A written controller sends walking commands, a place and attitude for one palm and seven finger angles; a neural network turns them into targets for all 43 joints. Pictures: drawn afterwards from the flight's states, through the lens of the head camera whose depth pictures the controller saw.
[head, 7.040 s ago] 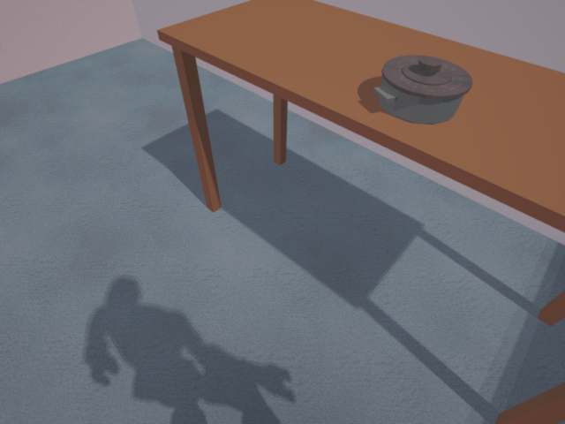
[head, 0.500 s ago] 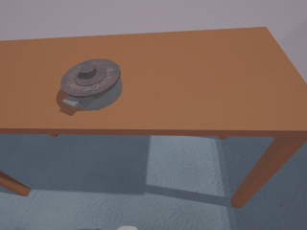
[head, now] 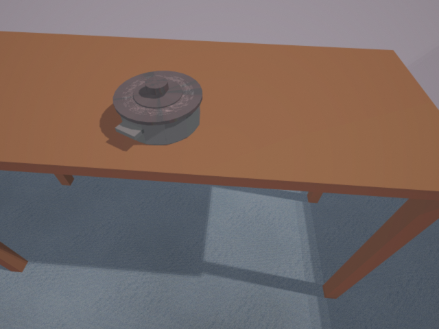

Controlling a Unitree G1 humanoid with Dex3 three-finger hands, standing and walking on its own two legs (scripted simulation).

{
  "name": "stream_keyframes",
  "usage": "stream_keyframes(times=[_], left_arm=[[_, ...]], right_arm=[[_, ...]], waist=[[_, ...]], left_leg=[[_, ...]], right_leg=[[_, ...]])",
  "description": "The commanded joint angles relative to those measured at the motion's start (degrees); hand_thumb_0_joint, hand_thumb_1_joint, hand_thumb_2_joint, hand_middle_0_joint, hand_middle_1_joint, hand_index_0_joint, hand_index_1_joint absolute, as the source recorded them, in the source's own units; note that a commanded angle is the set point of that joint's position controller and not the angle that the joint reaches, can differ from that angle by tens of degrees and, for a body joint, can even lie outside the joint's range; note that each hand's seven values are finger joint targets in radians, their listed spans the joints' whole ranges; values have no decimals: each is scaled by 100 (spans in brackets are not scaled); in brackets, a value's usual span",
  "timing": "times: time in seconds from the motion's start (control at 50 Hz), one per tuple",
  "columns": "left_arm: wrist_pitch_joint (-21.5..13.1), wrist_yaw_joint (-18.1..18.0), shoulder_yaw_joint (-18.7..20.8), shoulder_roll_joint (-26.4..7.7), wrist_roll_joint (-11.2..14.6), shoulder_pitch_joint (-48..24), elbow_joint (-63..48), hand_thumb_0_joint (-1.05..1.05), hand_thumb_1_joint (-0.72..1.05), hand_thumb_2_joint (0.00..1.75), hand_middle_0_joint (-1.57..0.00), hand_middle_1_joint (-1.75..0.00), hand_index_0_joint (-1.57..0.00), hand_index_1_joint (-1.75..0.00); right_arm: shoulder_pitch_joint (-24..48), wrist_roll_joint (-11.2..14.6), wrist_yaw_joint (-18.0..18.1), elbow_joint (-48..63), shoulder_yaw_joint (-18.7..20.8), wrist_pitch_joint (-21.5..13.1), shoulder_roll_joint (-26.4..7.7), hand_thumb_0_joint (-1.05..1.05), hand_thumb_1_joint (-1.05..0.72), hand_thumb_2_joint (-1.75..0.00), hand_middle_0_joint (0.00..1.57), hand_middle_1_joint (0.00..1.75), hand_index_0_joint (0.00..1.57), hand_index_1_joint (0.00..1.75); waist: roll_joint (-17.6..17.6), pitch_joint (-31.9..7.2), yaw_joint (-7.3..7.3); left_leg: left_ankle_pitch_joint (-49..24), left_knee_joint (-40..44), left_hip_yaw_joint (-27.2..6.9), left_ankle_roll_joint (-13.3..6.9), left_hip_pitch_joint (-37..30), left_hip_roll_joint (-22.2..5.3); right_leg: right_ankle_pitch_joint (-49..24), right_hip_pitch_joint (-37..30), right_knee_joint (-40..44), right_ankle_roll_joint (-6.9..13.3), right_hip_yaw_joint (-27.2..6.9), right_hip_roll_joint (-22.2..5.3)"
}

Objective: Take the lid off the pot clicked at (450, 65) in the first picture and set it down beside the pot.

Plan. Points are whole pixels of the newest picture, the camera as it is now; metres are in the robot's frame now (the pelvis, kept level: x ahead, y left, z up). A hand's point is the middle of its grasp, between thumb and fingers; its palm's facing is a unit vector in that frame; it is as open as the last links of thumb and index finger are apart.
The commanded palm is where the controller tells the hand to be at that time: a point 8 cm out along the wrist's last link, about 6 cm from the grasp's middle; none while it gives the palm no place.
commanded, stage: come to a stop and stand still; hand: left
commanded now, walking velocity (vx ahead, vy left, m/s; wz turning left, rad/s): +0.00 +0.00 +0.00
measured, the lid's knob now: (156, 85) +0.54 +0.19 +0.16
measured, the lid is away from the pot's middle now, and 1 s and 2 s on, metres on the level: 0.00 0.00 0.00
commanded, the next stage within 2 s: look again from close up in 0.04 s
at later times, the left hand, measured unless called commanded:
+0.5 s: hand out of the picture +0.04 +0.20 -0.18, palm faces +0.00 -0.98 -0.21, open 7.4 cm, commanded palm none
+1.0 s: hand out of the picture +0.00 +0.22 -0.18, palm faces +0.00 -0.98 -0.19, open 7.4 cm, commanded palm none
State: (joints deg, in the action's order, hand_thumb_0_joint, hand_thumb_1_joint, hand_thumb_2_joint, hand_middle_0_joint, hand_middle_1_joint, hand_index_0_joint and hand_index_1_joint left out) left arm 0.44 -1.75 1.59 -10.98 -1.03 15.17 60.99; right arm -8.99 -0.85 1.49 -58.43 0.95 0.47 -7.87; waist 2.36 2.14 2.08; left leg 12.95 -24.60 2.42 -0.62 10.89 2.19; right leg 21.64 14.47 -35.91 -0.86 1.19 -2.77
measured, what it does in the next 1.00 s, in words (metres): steps on the spot: right foot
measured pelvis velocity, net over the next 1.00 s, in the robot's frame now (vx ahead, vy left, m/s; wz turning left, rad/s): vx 0.00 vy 0.04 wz -0.02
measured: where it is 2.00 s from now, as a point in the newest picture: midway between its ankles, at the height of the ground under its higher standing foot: outside the picture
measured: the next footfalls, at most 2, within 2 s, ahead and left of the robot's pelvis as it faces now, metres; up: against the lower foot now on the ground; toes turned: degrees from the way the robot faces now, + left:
right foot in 0.02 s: +0.03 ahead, -0.10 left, +0.00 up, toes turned -2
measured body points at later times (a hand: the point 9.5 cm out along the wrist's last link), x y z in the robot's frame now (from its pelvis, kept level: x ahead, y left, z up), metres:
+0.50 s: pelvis -0.01 +0.02 +0.00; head -0.01 +0.03 +0.45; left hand +0.04 +0.25 -0.16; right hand +0.00 -0.21 -0.16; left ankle +0.00 +0.12 -0.74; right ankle -0.01 -0.10 -0.74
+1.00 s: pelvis +0.00 +0.04 +0.00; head +0.02 +0.06 +0.45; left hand +0.00 +0.27 -0.17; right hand +0.03 -0.19 -0.15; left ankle +0.00 +0.12 -0.74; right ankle -0.01 -0.10 -0.74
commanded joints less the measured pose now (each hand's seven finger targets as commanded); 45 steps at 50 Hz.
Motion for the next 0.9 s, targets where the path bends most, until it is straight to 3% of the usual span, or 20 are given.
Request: stream_keyframes(times=[0.0, 0.02, 0.06, 0.08, 0.1, 0.12, 0.14, 0.16, 0.18, 0.22, 0.26, 0.3, 0.34, 0.44, 0.6, 0.64, 0.88], left_arm=[[-153, -40, 62, -521, -6, 480, -18, 0, 90, 90, -20, -30, -20, -30], [-168, -32, 80, -677, 14, 355, -67, 0, 90, 90, -20, -30, -20, -30], [-211, -37, 95, -692, 53, 125, -81, 0, 90, 90, -20, -30, -20, -30], [-218, -38, 74, -625, 61, 88, -72, 0, 90, 90, -20, -30, -20, -30], [-217, -37, 61, -588, 67, 63, -71, 0, 90, 90, -20, -30, -20, -30], [-366, -284, 23, -449, -69, 723, 10, 0, 90, 90, -20, -30, -20, -30], [-303, -267, 27, -719, -5, 315, -93, 0, 90, 90, -20, -30, -20, -30], [-290, -251, 9, -776, 57, 358, -195, 0, 90, 90, -20, -30, -20, -30], [-265, -248, -17, -693, 87, 324, -281, 0, 90, 90, -20, -30, -20, -30], [-256, -212, -26, -669, 57, 241, -341, 0, 90, 90, -20, -30, -20, -30], [-191, -183, -25, -680, 44, 124, -422, 0, 90, 90, -20, -30, -20, -30], [-172, -166, -39, -662, 41, 64, -462, 0, 90, 90, -20, -30, -20, -30], [-131, -140, -29, -696, 44, 60, -531, 0, 90, 90, -20, -30, -20, -30], [-88, -118, -23, -658, 47, 146, -561, 0, 90, 90, -20, -30, -20, -30], [-77, -100, -44, -532, 30, 281, -537, 0, 90, 90, -20, -30, -20, -30], [-82, -91, -35, -562, 38, 283, -538, 0, 90, 90, -20, -30, -20, -30], [-113, -91, -75, -513, 32, 485, -303, 0, 90, 90, -20, -30, -20, -30]], right_arm=[[-269, 99, 28, 85, 119, -86, -579, 0, -90, -90, 20, 30, 20, 30], [-349, 90, 7, 73, 87, -94, -508, 0, -90, -90, 20, 30, 20, 30], [-437, 34, 14, -66, 92, -53, -485, 0, -90, -90, 20, 30, 20, 30], [-506, 30, 13, -144, 91, -67, -537, 0, -90, -90, 20, 30, 20, 30], [-581, 33, 12, -211, 74, -93, -564, 0, -90, -90, 20, 30, 20, 30], [-353, 18, -40, 180, 98, -217, -865, 0, -90, -90, 20, 30, 20, 30], [-465, 77, -38, 271, 89, -148, -676, 0, -90, -90, 20, 30, 20, 30], [-549, 7, -3, 194, 61, -169, -532, 0, -90, -90, 20, 30, 20, 30], [-590, 12, 14, 233, 53, -179, -628, 0, -90, -90, 20, 30, 20, 30], [-637, 21, 1, 220, 40, -125, -656, 0, -90, -90, 20, 30, 20, 30], [-667, 7, -9, 263, 37, -93, -661, 0, -90, -90, 20, 30, 20, 30], [-763, 6, -21, 197, 28, -105, -684, 0, -90, -90, 20, 30, 20, 30], [-795, 0, -25, 206, 15, -108, -686, 0, -90, -90, 20, 30, 20, 30], [-821, -1, -8, 176, 4, -148, -738, 0, -90, -90, 20, 30, 20, 30], [-790, 17, -7, 110, 34, -158, -811, 0, -90, -90, 20, 30, 20, 30], [-817, 20, -5, 98, 32, -173, -792, 0, -90, -90, 20, 30, 20, 30], [-632, 57, 14, -61, 21, -198, -790, 0, -90, -90, 20, 30, 20, 30]], waist=[[139, 38, -121], [265, -14, -199], [756, -70, -261], [733, -68, -276], [485, -102, -285], [850, -257, -88], [-86, -564, -255], [-345, -839, -237], [-373, -839, -250], [20, -476, -257], [143, -57, -258], [-96, 229, -296], [-349, 305, -246], [-551, 257, -205], [-370, 246, -191], [-363, 65, -195], [-333, -22, -183]], left_leg=[[-465, 86, -545, -84, 304, -626], [-282, 97, -422, 16, 184, -474], [-267, 37, -364, 95, -77, -473], [-432, 111, -392, 92, -181, -518], [-679, 233, -451, 80, -271, -586], [-864, -842, -309, 121, 88, -685], [-533, -539, -172, 227, 67, -527], [-601, -292, -268, 117, -38, -552], [-780, -431, -338, 55, -12, -623], [-505, -449, -367, 3, 171, -620], [-241, -441, -389, 1, 283, -596], [-164, -313, -435, -11, 357, -616], [-125, -190, -541, -50, 400, -664], [63, 37, -705, -123, 541, -758], [537, 314, -853, -194, 641, -809], [332, 311, -858, -211, 495, -821], [-442, 147, -707, -231, 142, -797]], right_leg=[[-1466, -368, 1737, 202, -919, -559], [-1695, -264, 1796, 364, -1070, -837], [-1709, -100, 1839, 506, -1099, -833], [-1796, -80, 1808, 501, -1009, -770], [-1867, -128, 1728, 456, -865, -673], [-4530, -619, 1322, 195, -1051, -709], [-4754, -834, 959, 492, -937, -1018], [-4509, -943, 755, 505, -863, -892], [-3678, -808, 788, 496, -745, -742], [-2514, -516, 1092, 471, -753, -610], [-1651, -145, 1249, 471, -710, -560], [-1119, 84, 1283, 463, -691, -472], [-733, 130, 1264, 437, -613, -363], [-591, -9, 1133, 378, -467, -219], [-565, -32, 1084, 291, -372, -181], [-702, -99, 1035, 283, -331, -174], [-1300, -115, 1079, 224, -427, -268]])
